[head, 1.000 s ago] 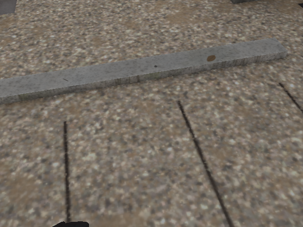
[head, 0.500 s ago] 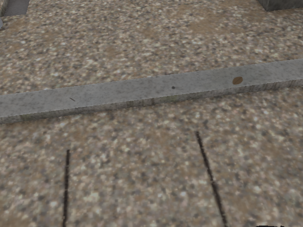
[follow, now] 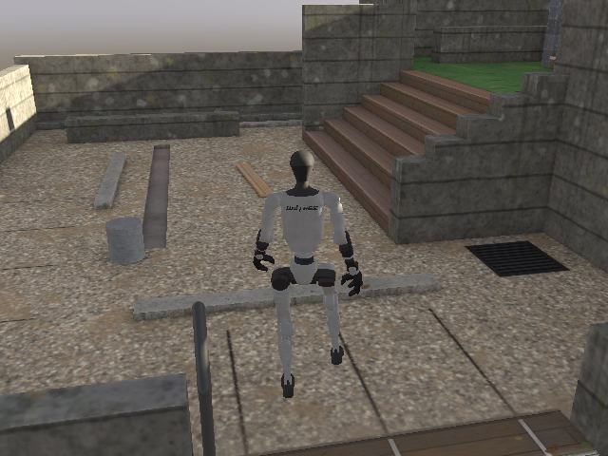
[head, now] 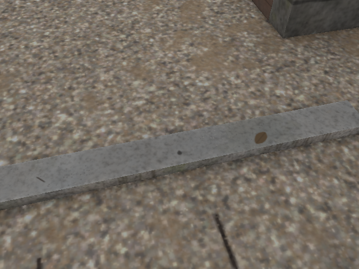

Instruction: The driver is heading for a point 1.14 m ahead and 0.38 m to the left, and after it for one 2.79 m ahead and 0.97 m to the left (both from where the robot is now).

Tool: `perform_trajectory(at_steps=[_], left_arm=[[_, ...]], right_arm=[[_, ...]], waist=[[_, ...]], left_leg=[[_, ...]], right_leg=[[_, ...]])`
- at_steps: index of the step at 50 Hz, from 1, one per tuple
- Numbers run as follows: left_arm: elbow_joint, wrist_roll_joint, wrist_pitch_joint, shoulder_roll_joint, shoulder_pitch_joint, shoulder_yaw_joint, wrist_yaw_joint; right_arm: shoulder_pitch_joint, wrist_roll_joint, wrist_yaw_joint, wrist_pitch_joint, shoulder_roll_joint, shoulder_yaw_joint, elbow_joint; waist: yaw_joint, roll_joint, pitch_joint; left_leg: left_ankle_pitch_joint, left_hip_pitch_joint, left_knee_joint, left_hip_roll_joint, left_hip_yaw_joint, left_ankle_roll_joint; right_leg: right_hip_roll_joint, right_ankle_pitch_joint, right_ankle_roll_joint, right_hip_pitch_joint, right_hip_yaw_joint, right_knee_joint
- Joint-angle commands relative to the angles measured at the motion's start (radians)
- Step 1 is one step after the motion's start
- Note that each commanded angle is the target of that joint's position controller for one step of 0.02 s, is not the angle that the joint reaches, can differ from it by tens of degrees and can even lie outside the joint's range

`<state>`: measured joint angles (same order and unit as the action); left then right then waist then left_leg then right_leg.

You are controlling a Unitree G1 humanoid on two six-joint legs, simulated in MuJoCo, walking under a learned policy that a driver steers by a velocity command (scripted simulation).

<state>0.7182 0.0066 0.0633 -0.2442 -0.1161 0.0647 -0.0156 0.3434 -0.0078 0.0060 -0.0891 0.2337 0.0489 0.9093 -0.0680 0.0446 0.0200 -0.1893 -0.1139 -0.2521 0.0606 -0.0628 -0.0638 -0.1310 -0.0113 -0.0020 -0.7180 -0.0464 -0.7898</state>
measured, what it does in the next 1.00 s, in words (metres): walks ahead, turning left: right foot, then left foot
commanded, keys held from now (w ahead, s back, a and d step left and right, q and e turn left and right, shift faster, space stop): w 0.26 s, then w+q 0.74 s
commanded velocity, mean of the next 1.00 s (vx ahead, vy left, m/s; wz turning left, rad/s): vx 0.50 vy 0.00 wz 0.31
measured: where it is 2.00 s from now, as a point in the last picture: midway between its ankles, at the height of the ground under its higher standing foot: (108, 162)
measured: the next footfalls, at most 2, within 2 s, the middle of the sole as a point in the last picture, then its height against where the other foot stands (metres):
right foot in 0.20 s outside the picture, level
left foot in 0.76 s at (144, 254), level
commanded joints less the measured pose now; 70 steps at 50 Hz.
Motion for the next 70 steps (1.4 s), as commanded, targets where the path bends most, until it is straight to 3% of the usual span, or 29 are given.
perform_trajectory(at_steps=[1, 6, 9, 10, 11, 12, 13, 15, 20, 32, 35, 37, 38, 39, 40, 41, 42, 44, 47, 54, 56, 59, 61, 62, 63, 64, 66, 68, 70], left_arm=[[-0.077, 0.007, 0.016, -0.030, 0.100, 0.003, 0.015], [-0.113, 0.014, 0.034, -0.047, 0.165, 0.006, 0.050], [-0.049, 0.000, 0.040, -0.122, -0.057, 0.043, 0.047], [-0.006, -0.009, 0.041, -0.187, -0.248, 0.066, 0.037], [0.012, -0.020, 0.038, -0.295, -0.340, 0.087, 0.032], [0.017, -0.005, 0.037, -0.212, -0.367, 0.066, 0.031], [0.007, -0.003, 0.036, -0.165, -0.286, 0.048, 0.028], [-0.005, -0.009, 0.033, -0.102, -0.159, 0.027, 0.029], [0.034, -0.023, 0.064, -0.101, -0.128, 0.030, 0.027], [0.129, -0.001, 0.026, -0.154, -0.232, 0.046, -0.008], [0.120, 0.008, 0.005, -0.197, -0.194, 0.057, -0.019], [0.110, 0.013, -0.010, -0.213, -0.161, 0.057, -0.029], [0.084, -0.011, 0.001, -0.174, -0.174, 0.040, -0.030], [0.033, -0.026, 0.037, -0.041, -0.248, -0.004, -0.011], [0.020, 0.012, 0.083, -0.126, -0.152, 0.010, 0.011], [-0.005, 0.040, 0.100, -0.144, -0.076, 0.012, 0.019], [-0.004, 0.023, 0.103, -0.132, -0.060, 0.010, 0.013], [-0.002, -0.015, 0.081, -0.149, -0.058, 0.026, 0.003], [-0.021, -0.022, 0.049, -0.111, -0.065, 0.020, 0.002], [-0.092, -0.006, 0.043, -0.072, 0.155, -0.004, 0.019], [-0.137, -0.004, 0.057, -0.076, 0.275, 0.006, 0.029], [-0.144, 0.011, 0.090, -0.101, 0.259, 0.034, 0.042], [-0.071, 0.024, 0.086, -0.154, -0.018, 0.066, 0.032], [-0.022, 0.043, 0.050, -0.187, -0.210, 0.084, 0.016], [0.027, 0.037, 0.016, -0.221, -0.295, 0.089, 0.006], [0.020, 0.016, -0.012, -0.182, -0.256, 0.087, -0.010], [-0.011, -0.024, -0.036, -0.079, -0.062, 0.057, -0.022], [-0.033, -0.023, -0.034, -0.128, 0.153, 0.057, -0.006], [-0.049, -0.011, -0.021, -0.176, 0.294, 0.074, 0.012]], right_arm=[[0.011, -0.010, -0.008, -0.002, 0.172, 0.035, -0.040], [0.043, -0.012, -0.014, 0.028, 0.200, 0.045, -0.012], [-0.019, -0.018, -0.016, 0.032, 0.197, 0.046, -0.023], [-0.025, -0.004, -0.016, 0.029, 0.152, 0.028, -0.039], [0.077, 0.009, -0.008, 0.008, 0.045, -0.007, -0.065], [0.056, -0.006, 0.001, -0.017, 0.100, 0.003, -0.049], [-0.029, -0.030, 0.006, -0.031, 0.166, 0.021, -0.074], [-0.119, -0.020, 0.003, -0.024, 0.149, 0.021, -0.088], [-0.087, -0.020, -0.008, 0.036, 0.093, 0.028, -0.079], [-0.386, -0.010, 0.045, 0.031, 0.052, 0.015, -0.215], [-0.327, -0.011, 0.058, 0.035, 0.093, 0.035, -0.236], [-0.071, -0.015, 0.048, 0.037, 0.181, 0.084, -0.182], [0.072, -0.010, 0.024, 0.045, 0.280, 0.115, -0.155], [0.021, -0.018, 0.022, 0.035, 0.346, 0.118, -0.183], [0.071, -0.005, 0.021, 0.035, 0.266, 0.094, -0.187], [0.037, -0.002, 0.016, 0.028, 0.206, 0.081, -0.187], [-0.037, -0.009, 0.018, 0.022, 0.176, 0.071, -0.200], [-0.129, -0.002, 0.012, 0.022, 0.128, 0.053, -0.234], [-0.121, -0.004, -0.001, 0.018, 0.165, 0.063, -0.245], [-0.009, -0.020, -0.021, 0.047, 0.180, 0.069, -0.225], [0.160, -0.033, -0.020, 0.064, 0.109, 0.047, -0.178], [0.130, -0.034, -0.027, 0.089, 0.187, 0.061, -0.165], [-0.021, -0.027, -0.030, 0.088, 0.200, 0.064, -0.216], [-0.083, -0.010, -0.026, 0.078, 0.184, 0.058, -0.249], [-0.076, -0.013, -0.019, 0.065, 0.092, 0.029, -0.290], [-0.092, -0.036, -0.019, 0.069, 0.118, 0.026, -0.301], [-0.144, -0.048, -0.012, 0.091, 0.124, 0.035, -0.303], [-0.057, -0.028, 0.009, 0.117, 0.095, 0.031, -0.306], [0.211, -0.015, 0.017, 0.131, 0.125, 0.057, -0.214]], waist=[[-0.008, -0.097, -0.048], [-0.015, -0.131, -0.068], [0.115, -0.127, 0.059], [0.187, -0.063, 0.201], [0.153, 0.192, 0.327], [0.180, 0.213, 0.398], [0.173, 0.146, 0.247], [0.118, 0.006, 0.088], [0.048, 0.017, 0.000], [0.144, 0.004, -0.099], [0.083, 0.058, -0.032], [-0.059, 0.045, 0.101], [-0.100, -0.098, 0.204], [0.017, -0.326, 0.311], [-0.058, -0.206, 0.371], [-0.056, -0.160, 0.244], [-0.002, -0.048, 0.146], [0.063, -0.047, 0.066], [0.090, -0.060, 0.035], [0.000, -0.140, 0.003], [-0.068, -0.061, 0.028], [-0.022, -0.154, 0.114], [0.133, -0.134, 0.280], [0.230, -0.063, 0.389], [0.228, 0.198, 0.435], [0.207, 0.197, 0.366], [0.142, 0.147, 0.119], [-0.016, 0.188, 0.011], [-0.161, 0.186, 0.053]], left_leg=[[0.193, 0.012, 0.101, -0.266, 0.136, -0.150], [0.235, 0.144, 0.009, -0.327, 0.160, -0.135], [0.563, 0.105, -0.249, -0.267, 0.097, -0.077], [0.444, -0.061, -0.513, -0.215, 0.051, -0.038], [-0.045, -0.482, -0.913, -0.041, 0.024, 0.035], [-0.363, -0.631, -1.066, -0.027, 0.167, 0.032], [-0.301, -0.719, -1.116, -0.088, 0.174, 0.018], [-0.147, -0.658, -1.016, -0.173, 0.144, 0.015], [0.005, -0.583, -0.874, -0.192, 0.188, 0.042], [0.195, -0.650, -0.392, -0.139, 0.051, 0.009], [0.029, -0.493, -0.383, -0.059, -0.039, -0.046], [0.067, -0.129, -0.288, 0.018, -0.053, -0.112], [0.126, 0.193, -0.284, -0.147, 0.214, -0.180], [0.023, 0.506, -0.138, -0.393, 0.818, -0.404], [-0.033, 0.538, -0.055, -0.390, 0.857, -0.380], [0.012, 0.442, -0.064, -0.352, 0.690, -0.327], [0.102, 0.269, -0.058, -0.307, 0.567, -0.285], [0.240, 0.037, -0.016, -0.248, 0.450, -0.256], [0.339, -0.093, 0.020, -0.220, 0.386, -0.260], [0.179, -0.117, -0.040, -0.166, 0.361, -0.170], [0.244, 0.099, -0.107, -0.135, 0.451, -0.139], [0.636, 0.155, -0.220, -0.113, 0.479, -0.091], [0.748, -0.246, -0.442, -0.052, 0.424, 0.017], [0.398, -0.492, -0.611, -0.017, 0.376, 0.071], [-0.399, -0.772, -0.817, 0.042, 0.280, 0.103], [-0.451, -0.843, -0.931, -0.096, 0.202, 0.110], [-0.409, -0.735, -0.894, -0.174, 0.125, 0.114], [-0.397, -0.426, -0.790, -0.196, 0.061, 0.104], [-0.218, -0.012, -0.677, -0.126, -0.048, 0.103]], right_leg=[[0.027, -0.078, -0.007, 0.026, 0.038, 0.142], [0.062, 0.059, 0.038, 0.041, 0.054, 0.256], [0.132, 0.080, 0.106, 0.394, 0.107, 0.322], [0.023, 0.048, 0.162, 0.701, -0.013, 0.281], [-0.232, 0.165, 0.323, 1.082, -0.475, 0.343], [-0.276, 0.272, 0.360, 1.126, -0.701, 0.469], [-0.238, 0.282, 0.308, 1.018, -0.554, 0.477], [-0.166, 0.161, 0.252, 0.730, -0.310, 0.532], [-0.117, -0.019, 0.221, 0.548, -0.067, 0.648], [-0.149, -0.200, 0.143, 0.805, 0.194, 0.594], [-0.156, -0.648, 0.109, 0.844, 0.236, 0.417], [-0.103, -0.735, 0.063, 0.742, 0.273, 0.062], [-0.050, -0.341, 0.018, 0.463, 0.275, -0.262], [0.195, 0.560, -0.046, 0.030, 0.128, -0.630], [0.154, 0.554, -0.015, -0.083, -0.071, -0.685], [0.104, 0.480, 0.010, -0.134, -0.060, -0.647], [0.055, 0.407, 0.016, -0.091, -0.053, -0.534], [0.013, 0.355, -0.001, 0.042, -0.044, -0.402], [0.019, 0.306, -0.042, 0.082, -0.013, -0.260], [0.112, 0.012, -0.061, 0.160, 0.001, 0.163], [0.157, 0.171, -0.027, 0.118, 0.017, 0.263], [0.207, 0.175, 0.001, 0.335, 0.028, 0.378], [0.105, -0.049, 0.053, 0.956, -0.045, 0.372], [-0.019, -0.057, 0.092, 1.283, -0.112, 0.326], [-0.279, -0.122, 0.215, 1.456, -0.358, 0.314], [-0.354, -0.041, 0.229, 1.337, -0.362, 0.337], [-0.203, 0.083, 0.149, 0.969, -0.178, 0.428], [-0.156, 0.132, 0.115, 0.559, -0.063, 0.535], [-0.056, 0.256, 0.083, 0.333, 0.097, 0.473]])
Velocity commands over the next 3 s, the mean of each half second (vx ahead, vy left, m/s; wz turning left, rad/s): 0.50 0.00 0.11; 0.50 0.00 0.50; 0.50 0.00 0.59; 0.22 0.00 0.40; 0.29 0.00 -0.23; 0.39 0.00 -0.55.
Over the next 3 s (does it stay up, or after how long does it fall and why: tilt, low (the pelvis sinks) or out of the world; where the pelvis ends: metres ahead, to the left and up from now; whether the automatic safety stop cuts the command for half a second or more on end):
stays up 1.37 0.39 -0.03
